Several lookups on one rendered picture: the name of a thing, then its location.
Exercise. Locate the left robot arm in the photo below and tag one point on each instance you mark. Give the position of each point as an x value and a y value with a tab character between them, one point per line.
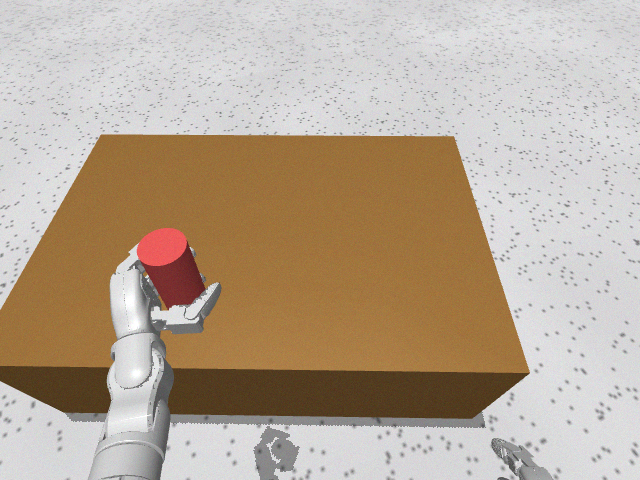
133	441

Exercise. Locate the can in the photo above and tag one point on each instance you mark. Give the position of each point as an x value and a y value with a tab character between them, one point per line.
167	258

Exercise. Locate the left robot hand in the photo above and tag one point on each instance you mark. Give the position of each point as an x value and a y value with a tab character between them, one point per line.
135	306

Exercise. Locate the right robot hand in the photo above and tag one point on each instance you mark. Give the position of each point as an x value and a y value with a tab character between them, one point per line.
520	461

